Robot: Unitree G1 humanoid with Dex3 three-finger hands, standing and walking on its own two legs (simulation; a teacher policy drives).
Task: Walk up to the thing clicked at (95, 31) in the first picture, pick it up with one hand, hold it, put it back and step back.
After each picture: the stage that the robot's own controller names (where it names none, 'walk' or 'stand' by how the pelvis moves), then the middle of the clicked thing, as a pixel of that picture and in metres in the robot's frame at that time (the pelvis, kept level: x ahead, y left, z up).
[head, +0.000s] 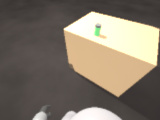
stand; (97, 29) +0.87 -0.02 +0.07
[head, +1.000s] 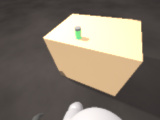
walk; (78, 33) +0.75 +0.20 +0.09
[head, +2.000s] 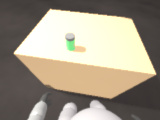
stand; (70, 42) +0.50 +0.18 +0.11
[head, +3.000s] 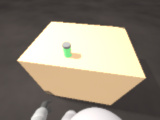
stand; (67, 50) +0.50 +0.22 +0.08
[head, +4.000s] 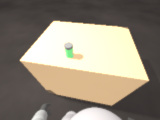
stand; (69, 50) +0.49 +0.20 +0.07
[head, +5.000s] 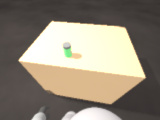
stand; (67, 50) +0.50 +0.22 +0.07
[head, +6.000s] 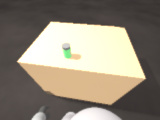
stand; (66, 51) +0.49 +0.22 +0.07
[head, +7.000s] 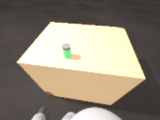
rise first; (66, 51) +0.49 +0.22 +0.07
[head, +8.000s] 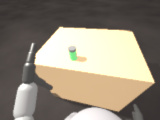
rise first; (72, 53) +0.49 +0.21 +0.07
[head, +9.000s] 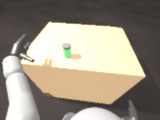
go down; (67, 50) +0.50 +0.20 +0.08
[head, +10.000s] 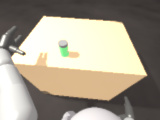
go down; (63, 48) +0.49 +0.20 +0.09
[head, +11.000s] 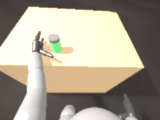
close in; (55, 44) +0.48 +0.22 +0.11
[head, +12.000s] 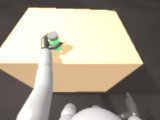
close; (54, 41) +0.50 +0.22 +0.12
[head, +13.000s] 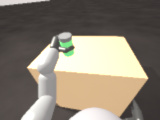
lift; (67, 45) +0.34 +0.15 +0.31
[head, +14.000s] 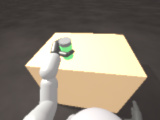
hold; (66, 49) +0.34 +0.16 +0.26
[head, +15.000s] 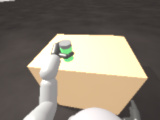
hold; (67, 51) +0.34 +0.17 +0.26
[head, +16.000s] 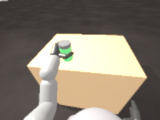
hold; (66, 51) +0.34 +0.17 +0.26
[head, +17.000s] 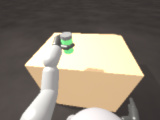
crouch; (67, 43) +0.39 +0.17 +0.28
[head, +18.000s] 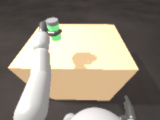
lower; (54, 30) +0.49 +0.22 +0.27
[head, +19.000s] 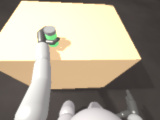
lower; (51, 37) +0.52 +0.22 +0.13
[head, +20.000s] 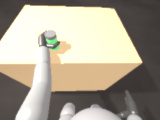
lower; (52, 40) +0.50 +0.22 +0.12
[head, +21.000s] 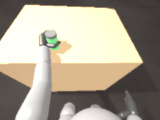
lower; (52, 40) +0.50 +0.22 +0.13
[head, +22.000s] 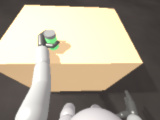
lower; (51, 40) +0.50 +0.23 +0.13
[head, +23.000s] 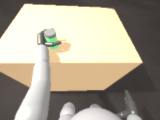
open; (52, 39) +0.51 +0.23 +0.13
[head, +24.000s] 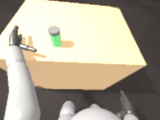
sink last; (55, 37) +0.51 +0.22 +0.13
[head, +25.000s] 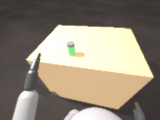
sink last; (71, 48) +0.52 +0.23 +0.10
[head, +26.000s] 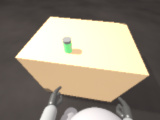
stand; (67, 45) +0.51 +0.22 +0.10
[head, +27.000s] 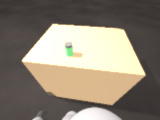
stand; (69, 49) +0.53 +0.22 +0.08
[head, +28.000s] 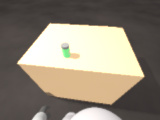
stand; (65, 50) +0.51 +0.23 +0.07
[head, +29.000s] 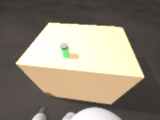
stand; (65, 50) +0.50 +0.24 +0.07
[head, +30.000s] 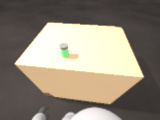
stand; (64, 50) +0.49 +0.24 +0.07
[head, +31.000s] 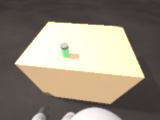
stand; (65, 50) +0.49 +0.23 +0.07
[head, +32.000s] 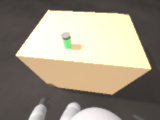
walk; (66, 41) +0.53 +0.22 +0.09
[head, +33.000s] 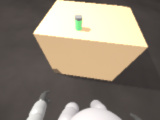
walk; (78, 23) +0.75 +0.17 +0.09
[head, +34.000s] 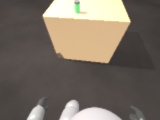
walk; (77, 7) +1.08 +0.27 +0.10
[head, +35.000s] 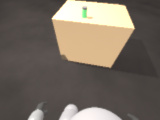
stand; (84, 12) +1.11 +0.19 +0.09
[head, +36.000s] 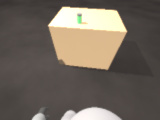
stand; (79, 18) +1.11 +0.21 +0.07
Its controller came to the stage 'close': yes
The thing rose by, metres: 0.21
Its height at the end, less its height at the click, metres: +0.00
